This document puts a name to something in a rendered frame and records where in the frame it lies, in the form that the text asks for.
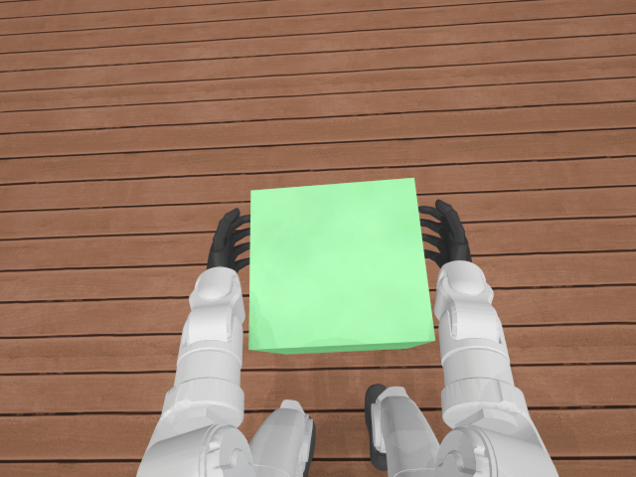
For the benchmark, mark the robot right hand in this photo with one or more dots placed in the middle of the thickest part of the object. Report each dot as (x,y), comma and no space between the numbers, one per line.
(452,244)

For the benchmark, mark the robot right forearm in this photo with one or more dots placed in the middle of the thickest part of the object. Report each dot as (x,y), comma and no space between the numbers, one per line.
(479,387)

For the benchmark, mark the robot left forearm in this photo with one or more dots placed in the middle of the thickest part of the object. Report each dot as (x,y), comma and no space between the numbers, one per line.
(207,383)

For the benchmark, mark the carton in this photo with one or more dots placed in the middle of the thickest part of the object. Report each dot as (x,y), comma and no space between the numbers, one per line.
(337,268)

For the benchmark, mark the robot left upper arm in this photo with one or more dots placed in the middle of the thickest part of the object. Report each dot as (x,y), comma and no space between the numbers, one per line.
(217,450)

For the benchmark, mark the left robot shin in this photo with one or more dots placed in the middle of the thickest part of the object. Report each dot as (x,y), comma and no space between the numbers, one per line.
(293,404)

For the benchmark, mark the robot left hand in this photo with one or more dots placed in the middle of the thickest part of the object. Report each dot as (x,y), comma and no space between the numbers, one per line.
(223,253)

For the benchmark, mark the robot right upper arm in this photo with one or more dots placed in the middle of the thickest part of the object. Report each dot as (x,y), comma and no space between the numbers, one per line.
(474,451)

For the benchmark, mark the robot right thigh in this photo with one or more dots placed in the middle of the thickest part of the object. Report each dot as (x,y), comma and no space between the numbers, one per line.
(401,429)

